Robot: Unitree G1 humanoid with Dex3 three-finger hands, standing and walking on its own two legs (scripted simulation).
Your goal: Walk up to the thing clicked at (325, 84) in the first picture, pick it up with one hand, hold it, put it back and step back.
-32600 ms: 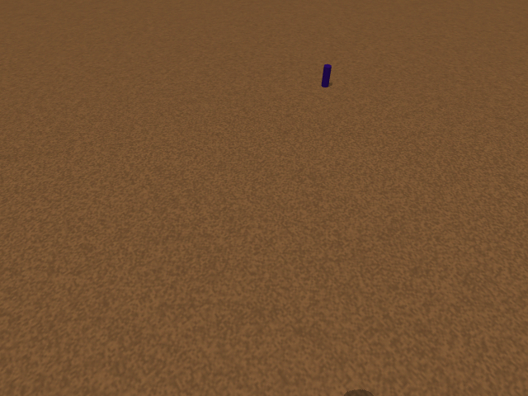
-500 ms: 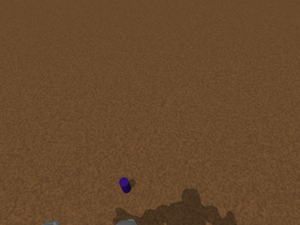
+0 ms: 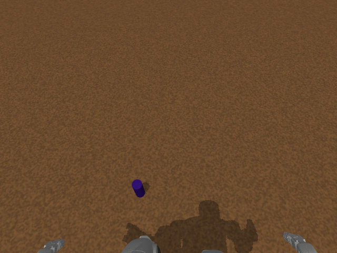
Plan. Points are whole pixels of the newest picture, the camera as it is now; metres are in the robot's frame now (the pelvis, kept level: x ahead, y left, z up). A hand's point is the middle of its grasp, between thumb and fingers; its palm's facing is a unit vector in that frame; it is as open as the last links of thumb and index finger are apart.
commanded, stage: step back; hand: left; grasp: from the side
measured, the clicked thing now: (138, 188) +0.47 +0.19 -0.67
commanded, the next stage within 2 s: none
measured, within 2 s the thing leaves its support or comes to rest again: neither
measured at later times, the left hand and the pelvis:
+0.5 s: hand out of the picture -0.02 +0.29 -0.14, palm faces +0.06 -0.93 -0.36, open 7.4 cm; pelvis -0.13 +0.01 +0.01, yaw +3 degrees
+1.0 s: hand out of the picture -0.18 +0.26 -0.13, palm faces +0.03 -0.91 -0.42, open 7.4 cm; pelvis -0.29 -0.02 +0.00, yaw +4 degrees
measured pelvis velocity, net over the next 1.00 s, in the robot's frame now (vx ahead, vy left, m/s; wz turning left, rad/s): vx -0.29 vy -0.02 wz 0.07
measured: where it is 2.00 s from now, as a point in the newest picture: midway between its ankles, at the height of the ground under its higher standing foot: outside the picture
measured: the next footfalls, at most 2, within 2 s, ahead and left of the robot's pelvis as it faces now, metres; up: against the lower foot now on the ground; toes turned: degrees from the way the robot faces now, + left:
left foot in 0.32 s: -0.06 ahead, +0.13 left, +0.00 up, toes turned +2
right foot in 0.70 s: -0.19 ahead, -0.14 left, +0.00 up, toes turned +2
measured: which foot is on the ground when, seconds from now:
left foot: down 0.00-0.02, up 0.04-0.30, down 0.32-0.74, up 0.76-1.00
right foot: down 0.00-0.34, up 0.36-0.68, down 0.70-1.00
